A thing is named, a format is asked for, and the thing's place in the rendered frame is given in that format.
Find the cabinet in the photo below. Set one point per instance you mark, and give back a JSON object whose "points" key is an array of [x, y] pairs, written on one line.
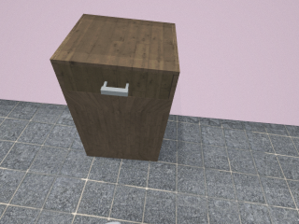
{"points": [[113, 126]]}

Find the handle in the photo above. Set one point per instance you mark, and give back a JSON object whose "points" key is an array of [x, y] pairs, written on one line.
{"points": [[114, 91]]}

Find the drawer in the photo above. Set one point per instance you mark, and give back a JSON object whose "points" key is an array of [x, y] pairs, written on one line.
{"points": [[92, 78]]}

